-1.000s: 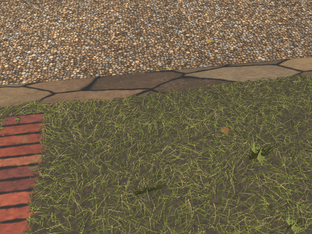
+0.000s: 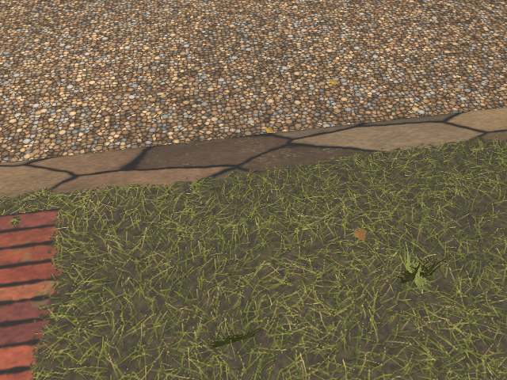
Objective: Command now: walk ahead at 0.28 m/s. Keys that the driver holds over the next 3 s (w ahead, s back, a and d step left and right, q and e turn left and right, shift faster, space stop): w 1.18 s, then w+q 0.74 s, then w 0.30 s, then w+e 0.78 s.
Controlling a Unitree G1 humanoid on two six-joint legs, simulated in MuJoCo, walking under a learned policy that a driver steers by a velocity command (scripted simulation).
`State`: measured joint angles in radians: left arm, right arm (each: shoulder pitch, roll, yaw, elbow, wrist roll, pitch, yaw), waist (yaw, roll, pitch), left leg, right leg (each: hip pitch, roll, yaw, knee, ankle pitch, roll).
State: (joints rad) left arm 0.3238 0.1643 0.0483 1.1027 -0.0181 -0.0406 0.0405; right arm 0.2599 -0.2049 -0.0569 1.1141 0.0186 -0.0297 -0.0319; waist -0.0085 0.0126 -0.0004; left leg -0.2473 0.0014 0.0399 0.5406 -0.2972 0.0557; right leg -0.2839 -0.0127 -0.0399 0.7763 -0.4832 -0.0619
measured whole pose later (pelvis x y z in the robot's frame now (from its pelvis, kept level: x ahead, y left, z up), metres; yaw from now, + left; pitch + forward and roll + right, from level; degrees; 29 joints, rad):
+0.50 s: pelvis +0.18 -0.02 +0.00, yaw +0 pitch +2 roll +0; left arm 0.53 0.16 0.04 1.09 -0.01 -0.10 0.02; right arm -0.09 -0.22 -0.04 0.92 0.03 -0.08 0.04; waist 0.10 0.02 0.02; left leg -0.65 0.05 0.05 0.58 0.01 0.07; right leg 0.17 0.00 -0.05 0.16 -0.36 -0.01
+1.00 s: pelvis +0.48 +0.00 +0.01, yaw +0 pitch +2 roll +2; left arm 0.04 0.24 0.06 0.87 -0.02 -0.09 0.00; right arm 0.37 -0.22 -0.04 1.06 0.01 -0.09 0.00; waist -0.08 -0.04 0.00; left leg 0.01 -0.06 0.06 0.21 -0.25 0.04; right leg -0.68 -0.13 0.01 0.63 0.08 -0.02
